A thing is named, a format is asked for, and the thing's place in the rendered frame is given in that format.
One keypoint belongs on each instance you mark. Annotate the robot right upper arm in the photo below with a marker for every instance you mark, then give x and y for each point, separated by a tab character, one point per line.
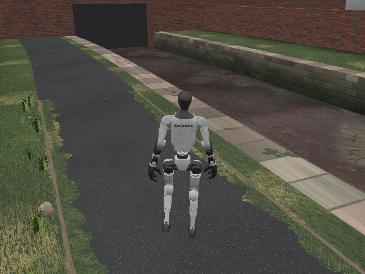
204	131

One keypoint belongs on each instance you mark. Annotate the robot left upper arm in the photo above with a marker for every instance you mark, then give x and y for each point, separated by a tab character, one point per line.
166	120

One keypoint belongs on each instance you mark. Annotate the right robot hand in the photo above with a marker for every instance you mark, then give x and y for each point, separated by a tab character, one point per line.
213	171

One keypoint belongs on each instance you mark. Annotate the left robot forearm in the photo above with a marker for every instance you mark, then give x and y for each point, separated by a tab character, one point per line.
156	154

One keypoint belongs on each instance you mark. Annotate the left robot hand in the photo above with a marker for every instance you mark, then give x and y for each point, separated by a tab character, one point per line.
151	174

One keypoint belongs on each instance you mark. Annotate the right robot forearm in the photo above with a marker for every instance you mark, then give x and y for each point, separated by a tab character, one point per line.
210	155

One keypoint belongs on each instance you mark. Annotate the robot left foot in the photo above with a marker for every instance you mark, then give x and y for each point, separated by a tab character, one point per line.
166	227

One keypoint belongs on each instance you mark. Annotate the robot right shin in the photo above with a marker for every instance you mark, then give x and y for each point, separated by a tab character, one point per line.
193	211

